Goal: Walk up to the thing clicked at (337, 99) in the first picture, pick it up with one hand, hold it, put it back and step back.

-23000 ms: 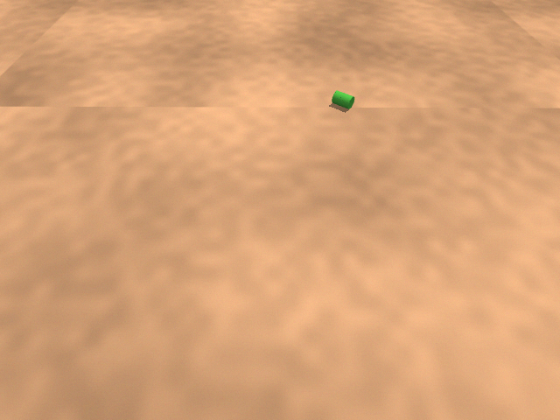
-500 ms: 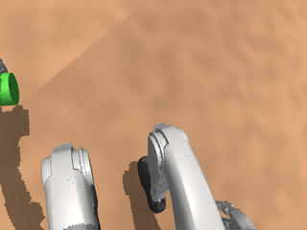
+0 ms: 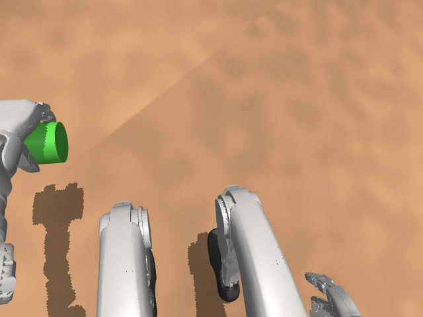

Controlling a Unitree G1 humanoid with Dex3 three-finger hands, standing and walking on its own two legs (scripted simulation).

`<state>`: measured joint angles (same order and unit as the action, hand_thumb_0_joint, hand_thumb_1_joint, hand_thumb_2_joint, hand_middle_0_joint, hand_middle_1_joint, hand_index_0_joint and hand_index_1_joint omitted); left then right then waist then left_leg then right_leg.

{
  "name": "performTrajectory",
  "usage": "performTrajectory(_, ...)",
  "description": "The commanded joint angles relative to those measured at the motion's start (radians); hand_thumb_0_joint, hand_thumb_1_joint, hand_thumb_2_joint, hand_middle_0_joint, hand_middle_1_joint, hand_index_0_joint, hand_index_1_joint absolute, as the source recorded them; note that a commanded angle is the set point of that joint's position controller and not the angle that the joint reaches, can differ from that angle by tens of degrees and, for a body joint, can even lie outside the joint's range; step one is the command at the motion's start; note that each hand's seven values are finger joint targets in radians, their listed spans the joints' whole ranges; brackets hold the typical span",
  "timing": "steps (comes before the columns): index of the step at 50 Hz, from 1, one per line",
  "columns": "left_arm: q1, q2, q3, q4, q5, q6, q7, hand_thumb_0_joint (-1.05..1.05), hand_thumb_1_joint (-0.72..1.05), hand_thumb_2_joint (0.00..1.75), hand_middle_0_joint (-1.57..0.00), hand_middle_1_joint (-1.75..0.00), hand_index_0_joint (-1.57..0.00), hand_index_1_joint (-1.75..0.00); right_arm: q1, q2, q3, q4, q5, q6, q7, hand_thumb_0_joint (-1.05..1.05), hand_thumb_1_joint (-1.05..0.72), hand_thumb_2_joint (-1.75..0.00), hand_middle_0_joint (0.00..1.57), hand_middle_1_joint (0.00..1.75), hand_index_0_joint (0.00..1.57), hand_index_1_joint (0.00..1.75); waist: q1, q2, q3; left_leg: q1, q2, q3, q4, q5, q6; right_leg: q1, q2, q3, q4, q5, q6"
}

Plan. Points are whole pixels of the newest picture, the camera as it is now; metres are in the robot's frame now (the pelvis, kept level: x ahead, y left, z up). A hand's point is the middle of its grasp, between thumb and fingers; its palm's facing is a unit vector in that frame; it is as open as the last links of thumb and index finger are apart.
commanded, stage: lift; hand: left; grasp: from above
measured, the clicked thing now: (28, 144) +0.45 +0.31 -0.16
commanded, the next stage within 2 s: hold in 1.20 s
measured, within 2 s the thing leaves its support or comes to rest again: neither
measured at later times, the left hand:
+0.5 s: hand out of the picture +0.37 +0.27 +0.08, palm faces -0.47 -0.09 -0.88, open 10.4 cm
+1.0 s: hand out of the picture +0.37 +0.25 +0.20, palm faces -0.47 -0.09 -0.88, open 10.5 cm
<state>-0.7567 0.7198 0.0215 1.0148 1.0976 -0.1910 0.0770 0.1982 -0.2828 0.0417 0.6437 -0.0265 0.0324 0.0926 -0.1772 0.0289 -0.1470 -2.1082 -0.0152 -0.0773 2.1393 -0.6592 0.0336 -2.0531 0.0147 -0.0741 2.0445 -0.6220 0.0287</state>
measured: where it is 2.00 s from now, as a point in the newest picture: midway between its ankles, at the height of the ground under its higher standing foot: (186, 288)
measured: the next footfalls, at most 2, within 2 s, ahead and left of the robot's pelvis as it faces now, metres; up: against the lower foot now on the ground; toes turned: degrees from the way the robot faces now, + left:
none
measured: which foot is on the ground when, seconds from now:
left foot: down 0.00-1.00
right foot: down 0.00-1.00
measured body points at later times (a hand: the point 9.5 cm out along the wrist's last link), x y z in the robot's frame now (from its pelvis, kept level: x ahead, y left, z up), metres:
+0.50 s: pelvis +0.02 +0.00 +0.17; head +0.14 +0.03 +0.60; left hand +0.39 +0.27 +0.13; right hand +0.13 -0.25 +0.05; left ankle +0.08 +0.11 -0.38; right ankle +0.11 -0.13 -0.38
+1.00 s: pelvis +0.06 +0.00 +0.29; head +0.12 +0.01 +0.74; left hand +0.39 +0.25 +0.25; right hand +0.15 -0.26 +0.17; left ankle +0.08 +0.11 -0.38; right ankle +0.11 -0.13 -0.38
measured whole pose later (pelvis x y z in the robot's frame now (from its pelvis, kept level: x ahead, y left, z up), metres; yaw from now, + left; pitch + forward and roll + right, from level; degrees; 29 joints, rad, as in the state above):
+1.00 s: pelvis +0.06 +0.00 +0.29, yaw +4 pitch +14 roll -2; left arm -0.35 0.42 -0.17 0.85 1.02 -0.05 0.13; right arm 0.27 -0.25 -0.02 0.74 0.04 -0.02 -0.04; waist -0.07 0.03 -0.11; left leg -0.83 0.01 -0.01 1.03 -0.45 0.02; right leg -0.82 0.03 0.01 0.98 -0.40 0.01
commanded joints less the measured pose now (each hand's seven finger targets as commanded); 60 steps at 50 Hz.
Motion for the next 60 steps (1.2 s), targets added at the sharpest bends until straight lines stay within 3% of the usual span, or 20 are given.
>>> performTrajectory(1, -0.301, 0.274, 0.069, -0.271, -0.048, 0.018, 0.024, 0.00, 0.85, 0.73, -1.22, -0.51, -1.21, -0.52, 0.184, -0.216, -0.093, -0.047, 0.015, -0.004, -0.031, 0.00, -0.91, -0.91, 0.20, 0.30, 0.20, 0.30, 0.026, 0.279, -0.707, 0.654, 0.009, -0.005, -0.381, 0.160, 0.003, 0.394, 0.024, -0.024, -0.260, 0.167, -0.064)
performTrajectory(2, -0.313, 0.277, 0.071, -0.319, -0.056, 0.020, 0.019, 0.00, 0.87, 0.70, -1.21, -0.52, -1.21, -0.52, 0.180, -0.218, -0.100, -0.051, 0.018, -0.002, -0.034, 0.00, -0.91, -0.91, 0.20, 0.30, 0.20, 0.30, 0.033, 0.282, -0.740, 0.692, 0.009, -0.007, -0.395, 0.174, 0.003, 0.413, 0.023, -0.022, -0.274, 0.175, -0.064)
performTrajectory(7, -0.226, 0.230, 0.062, -0.366, -0.081, 0.036, 0.006, 0.00, 0.87, 0.69, -1.22, -0.51, -1.22, -0.51, 0.152, -0.197, -0.103, -0.051, 0.031, -0.001, -0.060, 0.00, -0.91, -0.90, 0.20, 0.30, 0.20, 0.30, 0.036, 0.249, -0.669, 0.756, 0.014, -0.015, -0.493, 0.156, -0.001, 0.486, 0.023, -0.016, -0.356, 0.169, -0.060)
performTrajectory(11, -0.158, 0.217, 0.065, -0.428, -0.090, 0.052, 0.005, 0.00, 0.88, 0.70, -1.22, -0.49, -1.22, -0.50, 0.128, -0.183, -0.106, -0.058, 0.041, -0.003, -0.078, 0.00, -0.90, -0.90, 0.20, 0.30, 0.20, 0.30, 0.055, 0.217, -0.671, 0.840, 0.015, -0.004, -0.570, 0.169, 0.001, 0.600, 0.025, -0.005, -0.446, 0.181, -0.056)
performTrajectory(13, -0.130, 0.176, 0.041, -0.451, -0.095, 0.060, 0.001, 0.00, 0.90, 0.67, -1.24, -0.48, -1.23, -0.48, 0.123, -0.172, -0.105, -0.057, 0.043, -0.004, -0.085, 0.00, -0.90, -0.90, 0.20, 0.30, 0.20, 0.30, 0.059, 0.212, -0.658, 0.898, 0.018, -0.003, -0.614, 0.192, -0.001, 0.637, 0.027, -0.002, -0.490, 0.190, -0.056)
performTrajectory(14, -0.120, 0.197, 0.055, -0.478, -0.096, 0.064, 0.005, 0.00, 0.89, 0.69, -1.24, -0.48, -1.23, -0.49, 0.113, -0.173, -0.110, -0.062, 0.048, -0.005, -0.092, 0.00, -0.90, -0.90, 0.20, 0.30, 0.20, 0.30, 0.064, 0.214, -0.676, 0.927, 0.018, 0.000, -0.640, 0.179, 0.001, 0.680, 0.029, 0.001, -0.520, 0.187, -0.055)
performTrajectory(19, -0.022, 0.109, 0.016, -0.489, -0.109, 0.088, 0.009, 0.00, 0.89, 0.71, -1.24, -0.48, -1.23, -0.49, 0.095, -0.147, -0.105, -0.045, 0.058, -0.016, -0.114, 0.00, -0.90, -0.90, 0.20, 0.30, 0.20, 0.30, 0.064, 0.180, -0.568, 1.020, 0.024, 0.001, -0.769, 0.173, -0.004, 0.795, 0.033, 0.011, -0.643, 0.182, -0.053)
performTrajectory(20, -0.018, 0.133, 0.037, -0.513, -0.108, 0.089, 0.015, 0.00, 0.89, 0.72, -1.24, -0.47, -1.23, -0.49, 0.093, -0.149, -0.106, -0.044, 0.061, -0.020, -0.118, 0.00, -0.90, -0.90, 0.20, 0.30, 0.20, 0.30, 0.076, 0.177, -0.581, 1.060, 0.025, -0.005, -0.798, 0.174, -0.007, 0.830, 0.034, 0.012, -0.665, 0.182, -0.053)
performTrajectory(21, -0.007, 0.125, 0.030, -0.504, -0.102, 0.094, 0.018, 0.00, 0.91, 0.74, -1.25, -0.49, -1.24, -0.50, 0.086, -0.146, -0.106, -0.043, 0.063, -0.023, -0.124, 0.00, -0.90, -0.90, 0.20, 0.30, 0.20, 0.30, 0.077, 0.170, -0.566, 1.075, 0.025, -0.007, -0.832, 0.151, -0.008, 0.861, 0.036, 0.015, -0.692, 0.173, -0.053)
performTrajectory(25, 0.028, 0.053, -0.011, -0.453, -0.106, 0.100, 0.037, 0.00, 0.88, 0.73, -1.25, -0.45, -1.22, -0.48, 0.079, -0.127, -0.099, -0.022, 0.071, -0.044, -0.143, 0.00, -0.90, -0.90, 0.20, 0.30, 0.20, 0.30, 0.064, 0.126, -0.415, 1.105, 0.025, -0.005, -0.935, 0.094, -0.009, 0.935, 0.039, 0.031, -0.809, 0.133, -0.049)
performTrajectory(27, 0.053, 0.043, -0.018, -0.418, -0.094, 0.103, 0.045, 0.00, 0.88, 0.71, -1.24, -0.45, -1.23, -0.47, 0.078, -0.124, -0.101, -0.016, 0.072, -0.054, -0.147, 0.00, -0.89, -0.90, 0.20, 0.30, 0.20, 0.30, 0.075, 0.099, -0.395, 1.140, 0.023, 0.005, -0.968, 0.118, -0.010, 0.986, 0.039, 0.041, -0.860, 0.140, -0.052)
performTrajectory(28, 0.046, 0.012, -0.048, -0.418, -0.092, 0.102, 0.044, 0.00, 0.88, 0.70, -1.24, -0.46, -1.22, -0.48, 0.078, -0.120, -0.102, -0.015, 0.074, -0.060, -0.149, 0.00, -0.90, -0.90, 0.20, 0.30, 0.20, 0.30, 0.071, 0.103, -0.391, 1.167, 0.020, 0.014, -0.985, 0.134, -0.011, 1.009, 0.040, 0.046, -0.887, 0.152, -0.054)
performTrajectory(31, 0.050, 0.016, -0.040, -0.397, -0.086, 0.104, 0.059, 0.00, 0.85, 0.70, -1.21, -0.48, -1.19, -0.49, 0.089, -0.120, -0.106, -0.006, 0.076, -0.075, -0.152, 0.00, -0.90, -0.90, 0.20, 0.30, 0.20, 0.30, 0.089, 0.097, -0.376, 1.229, 0.016, 0.024, -1.040, 0.177, -0.015, 1.089, 0.038, 0.058, -0.955, 0.179, -0.054)
performTrajectory(33, 0.038, -0.019, -0.063, -0.385, -0.086, 0.102, 0.067, 0.00, 0.85, 0.74, -1.21, -0.49, -1.20, -0.51, 0.088, -0.114, -0.108, -0.005, 0.074, -0.082, -0.152, 0.00, -0.90, -0.90, 0.20, 0.30, 0.20, 0.30, 0.079, 0.087, -0.362, 1.266, 0.014, 0.030, -1.072, 0.192, -0.015, 1.131, 0.038, 0.064, -1.000, 0.195, -0.053)
performTrajectory(36, 0.038, -0.024, -0.074, -0.350, -0.075, 0.106, 0.083, 0.00, 0.86, 0.75, -1.23, -0.49, -1.21, -0.52, 0.092, -0.115, -0.107, -0.001, 0.075, -0.090, -0.151, 0.00, -0.90, -0.90, 0.20, 0.30, 0.20, 0.30, 0.087, 0.076, -0.309, 1.305, 0.008, 0.038, -1.131, 0.183, -0.013, 1.179, 0.040, 0.067, -1.059, 0.188, -0.052)
performTrajectory(39, 0.032, -0.051, -0.094, -0.352, -0.069, 0.117, 0.093, 0.00, 0.86, 0.76, -1.21, -0.54, -1.20, -0.55, 0.103, -0.114, -0.110, 0.006, 0.071, -0.092, -0.148, 0.00, -0.90, -0.90, 0.20, 0.30, 0.20, 0.30, 0.093, 0.083, -0.323, 1.378, 0.008, 0.049, -1.169, 0.269, -0.018, 1.241, 0.039, 0.069, -1.102, 0.259, -0.054)
performTrajectory(41, 0.055, -0.037, -0.079, -0.334, -0.070, 0.126, 0.100, 0.00, 0.85, 0.79, -1.21, -0.54, -1.19, -0.56, 0.105, -0.119, -0.115, 0.009, 0.072, -0.092, -0.147, 0.00, -0.90, -0.90, 0.20, 0.30, 0.20, 0.30, 0.104, 0.075, -0.306, 1.423, 0.011, 0.045, -1.210, 0.279, -0.021, 1.277, 0.041, 0.065, -1.133, 0.264, -0.053)
performTrajectory(44, 0.062, -0.060, -0.091, -0.344, -0.073, 0.140, 0.107, 0.00, 0.84, 0.80, -1.21, -0.53, -1.19, -0.56, 0.100, -0.116, -0.117, 0.006, 0.070, -0.090, -0.145, 0.00, -0.90, -0.90, 0.20, 0.30, 0.20, 0.30, 0.111, 0.078, -0.305, 1.480, 0.012, 0.044, -1.252, 0.328, -0.026, 1.322, 0.039, 0.065, -1.171, 0.305, -0.053)
performTrajectory(50, 0.075, -0.072, -0.101, -0.365, -0.087, 0.154, 0.095, 0.00, 0.78, 0.79, -1.18, -0.50, -1.15, -0.53, 0.098, -0.115, -0.119, -0.001, 0.070, -0.082, -0.144, 0.00, -0.90, -0.90, 0.20, 0.30, 0.20, 0.30, 0.116, 0.062, -0.273, 1.569, 0.007, 0.057, -1.323, 0.409, -0.026, 1.424, 0.033, 0.073, -1.254, 0.376, -0.050)
performTrajectory(60, 0.120, -0.100, -0.123, -0.400, -0.094, 0.154, 0.073, 0.00, 0.82, 0.80, -1.21, -0.50, -1.18, -0.53, 0.092, -0.115, -0.131, -0.005, 0.075, -0.065, -0.147, 0.00, -0.89, -0.90, 0.20, 0.30, 0.20, 0.30, 0.120, 0.033, -0.242, 1.694, 0.001, 0.067, -1.413, 0.523, -0.028, 1.544, 0.029, 0.084, -1.359, 0.473, -0.047)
